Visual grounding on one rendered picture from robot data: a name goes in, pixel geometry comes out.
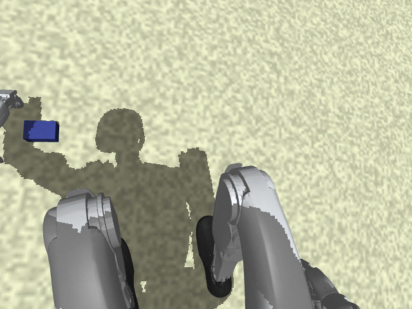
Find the right robot arm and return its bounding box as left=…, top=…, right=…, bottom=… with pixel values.
left=321, top=293, right=360, bottom=309

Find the right robot foot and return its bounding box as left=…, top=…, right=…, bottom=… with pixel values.
left=196, top=216, right=232, bottom=297

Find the small box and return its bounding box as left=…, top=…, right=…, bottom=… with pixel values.
left=23, top=120, right=59, bottom=142

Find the right robot hand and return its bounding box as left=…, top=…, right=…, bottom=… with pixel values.
left=300, top=259, right=338, bottom=309

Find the left robot hand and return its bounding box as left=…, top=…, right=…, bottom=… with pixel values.
left=0, top=89, right=24, bottom=163

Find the left robot foot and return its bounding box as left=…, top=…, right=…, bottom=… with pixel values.
left=121, top=238, right=139, bottom=309

